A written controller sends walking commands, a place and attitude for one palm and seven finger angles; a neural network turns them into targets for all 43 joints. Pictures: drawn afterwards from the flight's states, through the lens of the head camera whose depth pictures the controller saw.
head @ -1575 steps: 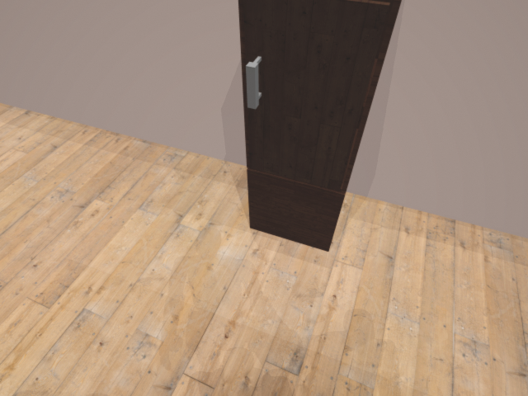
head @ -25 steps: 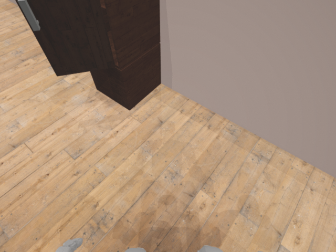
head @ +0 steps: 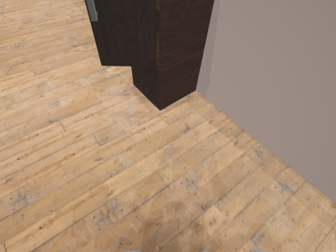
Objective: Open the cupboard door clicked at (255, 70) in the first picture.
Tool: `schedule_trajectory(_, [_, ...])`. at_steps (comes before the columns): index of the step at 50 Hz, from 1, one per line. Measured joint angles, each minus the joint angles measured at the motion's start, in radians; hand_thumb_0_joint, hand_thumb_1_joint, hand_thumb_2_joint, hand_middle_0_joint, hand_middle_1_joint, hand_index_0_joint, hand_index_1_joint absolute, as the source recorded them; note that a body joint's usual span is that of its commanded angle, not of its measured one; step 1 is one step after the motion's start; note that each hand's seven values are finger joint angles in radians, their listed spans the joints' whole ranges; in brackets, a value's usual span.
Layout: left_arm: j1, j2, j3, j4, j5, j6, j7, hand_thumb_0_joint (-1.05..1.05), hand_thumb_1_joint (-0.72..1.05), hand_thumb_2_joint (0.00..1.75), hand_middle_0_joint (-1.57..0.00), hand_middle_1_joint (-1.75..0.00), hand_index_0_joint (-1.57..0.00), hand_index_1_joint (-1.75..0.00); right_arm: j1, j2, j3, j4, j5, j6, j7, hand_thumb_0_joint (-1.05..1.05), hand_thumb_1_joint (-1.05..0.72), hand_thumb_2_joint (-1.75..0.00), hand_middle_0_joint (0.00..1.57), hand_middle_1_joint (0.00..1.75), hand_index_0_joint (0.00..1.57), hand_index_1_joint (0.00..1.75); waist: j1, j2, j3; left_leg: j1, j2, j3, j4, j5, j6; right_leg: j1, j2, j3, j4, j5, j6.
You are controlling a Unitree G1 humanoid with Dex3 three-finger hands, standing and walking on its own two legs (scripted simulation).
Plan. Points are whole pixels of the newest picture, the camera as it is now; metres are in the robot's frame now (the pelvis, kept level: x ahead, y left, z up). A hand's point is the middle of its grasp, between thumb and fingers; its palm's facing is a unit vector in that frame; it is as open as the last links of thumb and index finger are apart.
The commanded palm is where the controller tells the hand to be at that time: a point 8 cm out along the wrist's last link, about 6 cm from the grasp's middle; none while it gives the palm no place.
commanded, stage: take the last steps up to it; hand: left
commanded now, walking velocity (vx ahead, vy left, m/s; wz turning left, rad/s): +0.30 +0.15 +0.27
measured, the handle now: (92, 4) +1.10 +0.45 +0.03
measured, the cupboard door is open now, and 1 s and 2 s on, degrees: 53 53 53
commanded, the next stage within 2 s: come to a stop and stand still in 1.58 s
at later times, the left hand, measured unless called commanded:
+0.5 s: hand out of the picture +0.01 +0.24 -0.19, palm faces +0.19 -0.97 -0.18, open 7.4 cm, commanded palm none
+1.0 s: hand (83, 186) +0.29 +0.28 -0.15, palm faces +0.16 -0.96 -0.21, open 7.2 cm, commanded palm none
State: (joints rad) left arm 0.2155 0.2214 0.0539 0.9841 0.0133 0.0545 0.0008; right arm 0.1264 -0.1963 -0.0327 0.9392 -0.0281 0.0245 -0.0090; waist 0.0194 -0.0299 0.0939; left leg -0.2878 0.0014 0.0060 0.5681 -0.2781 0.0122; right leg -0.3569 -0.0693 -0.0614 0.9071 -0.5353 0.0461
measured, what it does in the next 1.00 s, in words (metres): walks ahead: right foot, then left foot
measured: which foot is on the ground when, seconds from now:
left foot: down 0.00-0.08, up 0.10-0.40, down 0.42-0.80, up 0.82-1.00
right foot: up 0.00-0.08, down 0.10-0.42, up 0.44-0.78, down 0.80-1.00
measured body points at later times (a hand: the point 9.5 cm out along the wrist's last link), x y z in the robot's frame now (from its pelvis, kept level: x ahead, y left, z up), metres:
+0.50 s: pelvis +0.10 +0.07 -0.01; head +0.13 +0.09 +0.44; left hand +0.01 +0.29 -0.17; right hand +0.23 -0.16 -0.14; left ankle +0.14 +0.18 -0.73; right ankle +0.01 -0.10 -0.68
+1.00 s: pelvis +0.26 +0.09 +0.01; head +0.28 +0.08 +0.46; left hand +0.29 +0.33 -0.13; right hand +0.28 -0.15 -0.15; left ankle +0.27 +0.23 -0.68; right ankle +0.25 -0.01 -0.73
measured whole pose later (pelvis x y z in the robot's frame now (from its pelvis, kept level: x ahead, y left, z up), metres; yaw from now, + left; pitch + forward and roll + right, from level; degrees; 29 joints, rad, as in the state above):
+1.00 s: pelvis +0.26 +0.09 +0.01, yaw +6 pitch -1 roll +1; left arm 0.24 0.16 0.06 1.02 0.01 -0.08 0.01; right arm 0.28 -0.18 -0.05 1.09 -0.02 0.00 0.01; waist -0.02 0.01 0.04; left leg -0.46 0.08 0.06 0.90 -0.29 -0.03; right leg -0.14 -0.03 -0.13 0.39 -0.23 -0.04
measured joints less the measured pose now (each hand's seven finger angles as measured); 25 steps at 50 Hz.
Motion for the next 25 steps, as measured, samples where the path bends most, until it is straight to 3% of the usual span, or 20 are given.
schedule_trajectory(4, [0.013,-0.005,0.002,-0.013,0.005,-0.038,-0.018,0.01,0.91,0.90,-0.20,-0.30,-0.20,-0.30,0.037,-0.001,-0.001,0.018,0.006,0.004,0.004,0.00,-0.91,-0.90,0.20,0.30,0.20,0.30,0.002,0.033,-0.027,-0.006,0.001,-0.029,0.014,-0.012,-0.006,0.098,0.022,-0.020,-0.260,0.074,-0.015])
schedule_trajectory(5, [0.024,-0.001,0.004,-0.020,0.009,-0.053,-0.018,0.01,0.91,0.90,-0.20,-0.30,-0.20,-0.30,0.048,0.001,-0.004,0.020,0.011,0.008,0.008,0.00,-0.91,-0.90,0.20,0.30,0.20,0.30,0.007,0.022,-0.038,-0.031,-0.013,-0.024,0.068,-0.079,-0.006,0.114,0.011,-0.009,-0.323,0.117,-0.032])
schedule_trajectory(7, [0.032,-0.016,0.004,-0.017,0.012,-0.069,-0.012,0.01,0.91,0.90,-0.20,-0.30,-0.20,-0.30,0.058,-0.014,-0.013,0.035,0.009,0.024,0.018,0.00,-0.91,-0.90,0.20,0.30,0.20,0.30,0.012,0.042,-0.032,-0.092,-0.016,-0.032,0.257,-0.172,-0.009,0.125,0.005,-0.030,-0.307,0.180,-0.042])
schedule_trajectory(9, [0.061,-0.032,0.000,-0.008,0.011,-0.083,-0.006,0.01,0.91,0.90,-0.20,-0.30,-0.20,-0.30,0.060,-0.026,-0.022,0.052,0.006,0.037,0.030,0.00,-0.91,-0.90,0.20,0.30,0.20,0.30,0.015,0.053,-0.035,-0.155,-0.008,-0.025,0.422,-0.135,-0.018,0.163,-0.003,-0.045,-0.339,0.183,-0.036])
schedule_trajectory(11, [0.093,-0.042,-0.002,0.011,0.011,-0.092,-0.002,0.01,0.91,0.90,-0.20,-0.30,-0.20,-0.30,0.056,-0.031,-0.028,0.057,0.006,0.040,0.039,0.00,-0.91,-0.90,0.20,0.30,0.20,0.30,0.011,0.047,-0.040,-0.200,0.013,-0.005,0.485,-0.070,-0.032,0.206,-0.015,-0.053,-0.403,0.198,-0.022])
schedule_trajectory(13, [0.120,-0.047,-0.005,0.033,0.012,-0.100,-0.001,0.01,0.91,0.90,-0.20,-0.30,-0.20,-0.30,0.049,-0.029,-0.031,0.054,0.008,0.036,0.046,0.00,-0.91,-0.90,0.20,0.30,0.20,0.29,0.008,0.029,-0.040,-0.217,0.033,0.019,0.449,-0.034,-0.044,0.246,-0.034,-0.059,-0.465,0.218,-0.009])
schedule_trajectory(17, [0.156,-0.052,-0.011,0.075,0.016,-0.106,-0.005,0.01,0.91,0.90,-0.20,-0.30,-0.20,-0.30,0.027,-0.025,-0.028,0.043,0.013,0.019,0.056,0.00,-0.91,-0.90,0.20,0.29,0.20,0.29,0.020,-0.005,-0.029,-0.190,0.048,0.060,0.231,-0.011,-0.045,0.297,-0.079,-0.071,-0.518,0.220,0.021])
schedule_trajectory(21, [0.196,-0.051,-0.006,0.104,0.014,-0.094,-0.011,0.01,0.90,0.90,-0.20,-0.30,-0.20,-0.30,0.012,-0.026,-0.015,0.024,0.011,-0.018,0.056,0.00,-0.91,-0.90,0.20,0.29,0.20,0.29,0.034,-0.012,-0.025,-0.081,0.038,0.099,-0.011,0.011,-0.018,0.296,-0.115,-0.073,-0.418,0.136,0.053])
schedule_trajectory(22, [0.201,-0.052,-0.006,0.109,0.011,-0.084,-0.014,0.01,0.90,0.90,-0.20,-0.30,-0.20,-0.30,0.010,-0.028,-0.015,0.015,0.006,-0.035,0.050,0.00,-0.91,-0.90,0.20,0.29,0.20,0.29,0.027,-0.001,-0.026,-0.083,0.041,0.097,-0.014,0.083,0.000,0.256,-0.116,-0.070,-0.308,0.094,0.040])
schedule_trajectory(25, [0.156,-0.031,-0.001,0.120,0.008,-0.050,-0.009,0.01,0.91,0.90,-0.20,-0.30,-0.20,-0.30,0.012,0.005,-0.009,0.011,0.001,-0.061,0.023,0.00,-0.91,-0.90,0.20,0.29,0.20,0.29,0.025,-0.022,-0.004,-0.081,0.031,0.119,0.063,0.041,0.023,0.074,-0.085,0.008,0.105,0.027,-0.017])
